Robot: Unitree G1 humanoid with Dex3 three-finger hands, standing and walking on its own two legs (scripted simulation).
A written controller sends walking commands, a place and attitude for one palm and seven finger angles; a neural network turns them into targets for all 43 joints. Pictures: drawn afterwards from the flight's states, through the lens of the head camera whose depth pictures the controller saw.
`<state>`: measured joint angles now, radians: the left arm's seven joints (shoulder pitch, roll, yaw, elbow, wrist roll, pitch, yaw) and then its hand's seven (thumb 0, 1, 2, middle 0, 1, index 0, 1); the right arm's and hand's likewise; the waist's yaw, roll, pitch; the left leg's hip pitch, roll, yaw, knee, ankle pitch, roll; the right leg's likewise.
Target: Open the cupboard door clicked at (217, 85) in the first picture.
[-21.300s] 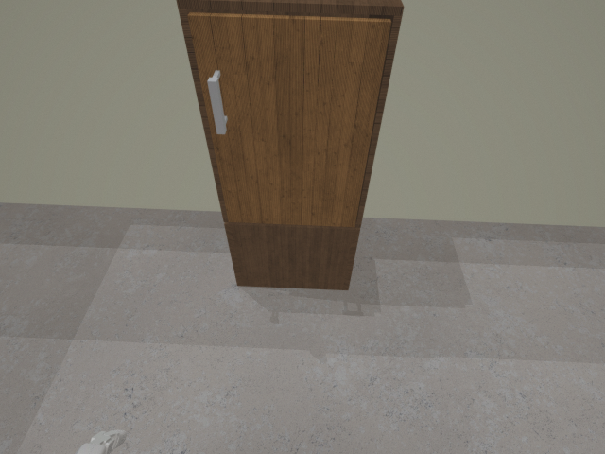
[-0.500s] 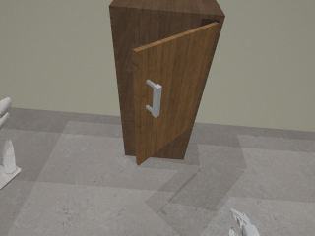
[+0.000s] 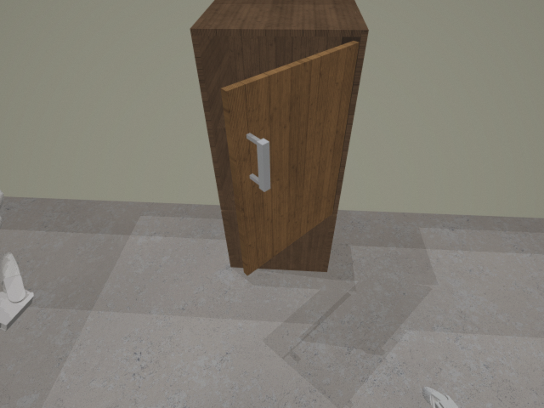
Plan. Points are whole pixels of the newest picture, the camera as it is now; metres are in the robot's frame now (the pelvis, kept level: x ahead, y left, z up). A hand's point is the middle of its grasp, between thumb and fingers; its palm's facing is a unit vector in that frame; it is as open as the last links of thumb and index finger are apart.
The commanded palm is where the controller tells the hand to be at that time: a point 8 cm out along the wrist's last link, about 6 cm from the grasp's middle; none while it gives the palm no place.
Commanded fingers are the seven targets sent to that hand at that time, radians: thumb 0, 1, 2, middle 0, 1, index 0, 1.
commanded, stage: stop stepping back and stand still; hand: left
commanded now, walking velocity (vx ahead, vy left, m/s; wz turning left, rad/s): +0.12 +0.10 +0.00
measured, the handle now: (258, 162) +0.61 +0.08 +0.05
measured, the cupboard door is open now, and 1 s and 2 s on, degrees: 46 46 46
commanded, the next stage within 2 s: let the arm hang, fingers relaxed in 1.18 s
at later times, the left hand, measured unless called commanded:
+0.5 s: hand (18, 290) +0.20 +0.31 +0.15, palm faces +0.42 -0.77 -0.48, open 7.4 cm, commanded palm +0.14 +0.34 +0.17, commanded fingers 0.00 0.90 0.90 -0.20 -0.30 -0.20 -0.30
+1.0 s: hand out of the picture +0.16 +0.32 +0.14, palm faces +0.43 -0.78 -0.44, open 7.4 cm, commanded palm +0.10 +0.35 +0.17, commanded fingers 0.00 0.90 0.90 -0.20 -0.30 -0.20 -0.30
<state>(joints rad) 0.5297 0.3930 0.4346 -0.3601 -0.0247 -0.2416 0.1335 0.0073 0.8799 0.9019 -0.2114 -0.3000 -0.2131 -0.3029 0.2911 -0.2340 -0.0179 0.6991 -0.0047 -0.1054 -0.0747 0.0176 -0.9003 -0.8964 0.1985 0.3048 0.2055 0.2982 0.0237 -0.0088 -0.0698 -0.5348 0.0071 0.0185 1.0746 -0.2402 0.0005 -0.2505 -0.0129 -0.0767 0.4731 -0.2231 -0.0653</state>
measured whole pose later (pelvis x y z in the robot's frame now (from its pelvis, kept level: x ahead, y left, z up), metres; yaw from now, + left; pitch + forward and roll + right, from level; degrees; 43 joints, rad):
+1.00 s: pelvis -0.03 +0.05 +0.00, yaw +1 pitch -2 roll +0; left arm 0.54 0.36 0.39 -0.41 -0.03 -0.19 0.15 0.01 0.89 0.90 -0.21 -0.30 -0.21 -0.30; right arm 0.22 -0.21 0.00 0.62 0.01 -0.12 -0.07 0.02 -0.90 -0.90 0.20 0.30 0.20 0.30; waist 0.00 0.01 0.04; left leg -0.19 0.00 0.08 0.45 -0.24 0.03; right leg -0.23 -0.03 -0.07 0.40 -0.13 0.01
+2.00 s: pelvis -0.03 +0.04 +0.00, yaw +3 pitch -1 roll +0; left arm 0.28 0.17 0.03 1.11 0.01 0.02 0.02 0.00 0.91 0.90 -0.19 -0.30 -0.20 -0.30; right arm 0.33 -0.13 0.00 1.10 -0.02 0.02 -0.01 0.01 -0.91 -0.90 0.20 0.30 0.20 0.30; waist -0.01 0.03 0.05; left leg -0.22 0.00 0.04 0.47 -0.24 0.01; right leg -0.27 -0.04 -0.11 0.46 -0.18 -0.02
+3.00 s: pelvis +0.01 +0.05 +0.00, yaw +3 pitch -1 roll +0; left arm 0.25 0.14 0.02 1.15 0.01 0.00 0.03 0.00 0.91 0.90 -0.19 -0.30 -0.20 -0.30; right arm 0.28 -0.13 0.01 1.14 -0.01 -0.01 -0.03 0.01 -0.91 -0.90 0.19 0.30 0.20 0.30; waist -0.01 0.00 0.05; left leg -0.11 -0.01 0.04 0.39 -0.26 0.02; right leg -0.18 -0.05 -0.10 0.41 -0.21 0.00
